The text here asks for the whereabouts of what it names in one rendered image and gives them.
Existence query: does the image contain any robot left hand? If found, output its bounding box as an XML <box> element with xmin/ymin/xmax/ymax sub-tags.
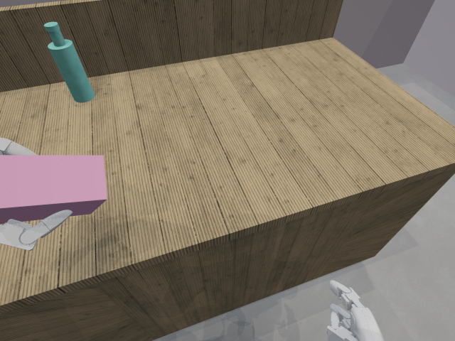
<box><xmin>0</xmin><ymin>137</ymin><xmax>73</xmax><ymax>251</ymax></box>

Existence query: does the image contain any sponge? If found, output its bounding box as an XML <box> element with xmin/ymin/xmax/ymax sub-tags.
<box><xmin>0</xmin><ymin>155</ymin><xmax>107</xmax><ymax>224</ymax></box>

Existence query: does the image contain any table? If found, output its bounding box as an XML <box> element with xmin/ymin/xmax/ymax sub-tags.
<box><xmin>0</xmin><ymin>0</ymin><xmax>455</xmax><ymax>341</ymax></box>

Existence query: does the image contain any robot right hand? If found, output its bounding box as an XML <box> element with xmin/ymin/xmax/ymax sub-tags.
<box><xmin>327</xmin><ymin>280</ymin><xmax>384</xmax><ymax>341</ymax></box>

